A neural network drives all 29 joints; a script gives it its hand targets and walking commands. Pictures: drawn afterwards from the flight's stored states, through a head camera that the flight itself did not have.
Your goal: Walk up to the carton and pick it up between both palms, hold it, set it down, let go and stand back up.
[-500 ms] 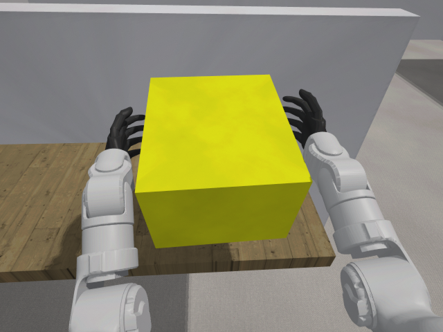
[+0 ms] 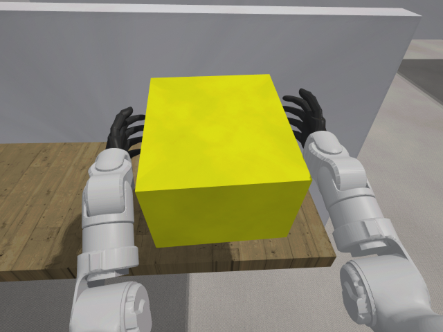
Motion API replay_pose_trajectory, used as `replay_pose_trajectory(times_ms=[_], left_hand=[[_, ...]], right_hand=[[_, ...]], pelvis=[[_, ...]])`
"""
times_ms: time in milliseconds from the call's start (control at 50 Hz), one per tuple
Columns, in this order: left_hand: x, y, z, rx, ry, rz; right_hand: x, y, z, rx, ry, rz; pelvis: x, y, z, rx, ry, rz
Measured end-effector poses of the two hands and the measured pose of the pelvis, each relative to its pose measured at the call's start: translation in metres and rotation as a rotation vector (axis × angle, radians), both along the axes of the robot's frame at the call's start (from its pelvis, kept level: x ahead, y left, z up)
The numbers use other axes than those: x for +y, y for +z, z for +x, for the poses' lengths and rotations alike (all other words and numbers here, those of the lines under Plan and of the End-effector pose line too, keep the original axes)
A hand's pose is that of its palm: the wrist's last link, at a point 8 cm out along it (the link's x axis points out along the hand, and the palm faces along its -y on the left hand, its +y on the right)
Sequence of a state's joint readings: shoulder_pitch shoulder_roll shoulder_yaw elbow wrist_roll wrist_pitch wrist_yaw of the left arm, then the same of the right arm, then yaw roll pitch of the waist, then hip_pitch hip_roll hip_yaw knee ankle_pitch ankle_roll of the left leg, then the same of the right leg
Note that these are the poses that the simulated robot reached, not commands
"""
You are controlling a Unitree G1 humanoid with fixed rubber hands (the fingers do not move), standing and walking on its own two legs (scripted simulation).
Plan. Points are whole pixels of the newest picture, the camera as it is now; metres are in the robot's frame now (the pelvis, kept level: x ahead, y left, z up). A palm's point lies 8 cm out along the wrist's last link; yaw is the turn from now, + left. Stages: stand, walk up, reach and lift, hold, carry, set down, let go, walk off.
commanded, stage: hold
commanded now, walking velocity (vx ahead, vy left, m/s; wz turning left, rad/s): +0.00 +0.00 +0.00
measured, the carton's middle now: (216, 155) +0.39 +0.01 +0.15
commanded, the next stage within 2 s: none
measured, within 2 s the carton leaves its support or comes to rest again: neither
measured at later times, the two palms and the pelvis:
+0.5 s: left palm (121, 152) +0.36 +0.17 +0.19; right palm (313, 134) +0.37 -0.16 +0.21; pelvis +0.00 +0.00 +0.00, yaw +0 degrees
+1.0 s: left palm (120, 151) +0.36 +0.18 +0.19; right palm (313, 134) +0.37 -0.16 +0.21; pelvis +0.00 +0.00 +0.00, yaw +0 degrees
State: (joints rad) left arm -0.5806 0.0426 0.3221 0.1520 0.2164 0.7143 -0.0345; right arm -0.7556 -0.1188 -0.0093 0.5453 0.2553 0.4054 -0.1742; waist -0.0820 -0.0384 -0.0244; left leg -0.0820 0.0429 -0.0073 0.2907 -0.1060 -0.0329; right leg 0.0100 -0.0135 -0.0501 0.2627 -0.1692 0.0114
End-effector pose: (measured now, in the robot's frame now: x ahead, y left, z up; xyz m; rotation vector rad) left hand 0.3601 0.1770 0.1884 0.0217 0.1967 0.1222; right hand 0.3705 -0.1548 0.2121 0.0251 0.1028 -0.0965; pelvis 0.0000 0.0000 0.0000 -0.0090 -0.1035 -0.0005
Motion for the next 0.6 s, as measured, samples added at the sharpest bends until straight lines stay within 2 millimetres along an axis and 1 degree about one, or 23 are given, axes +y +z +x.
replay_pose_trajectory(times_ms=[240,360,600], left_hand=[[-0.0003,0.0001,0.0008,-0.009,-0.001,0.001],[-0.0019,-0.002,0.0015,0.003,-0.004,-0.003],[-0.0021,0.0,-0.0012,-0.003,0.0,0.0]], right_hand=[[-0.0001,0.0017,0.0006,-0.01,0.001,-0.009],[-0.0019,-0.0013,0.0002,0.003,-0.003,-0.006],[-0.0022,-0.0009,-0.0014,-0.004,-0.001,-0.001]], pelvis=[[-0.0002,0.0002,0.0026,0.003,0.002,0.0],[-0.0005,0.0001,0.003,-0.001,-0.001,0.0],[-0.0008,0.0001,0.0017,-0.005,0.0,0.001]])
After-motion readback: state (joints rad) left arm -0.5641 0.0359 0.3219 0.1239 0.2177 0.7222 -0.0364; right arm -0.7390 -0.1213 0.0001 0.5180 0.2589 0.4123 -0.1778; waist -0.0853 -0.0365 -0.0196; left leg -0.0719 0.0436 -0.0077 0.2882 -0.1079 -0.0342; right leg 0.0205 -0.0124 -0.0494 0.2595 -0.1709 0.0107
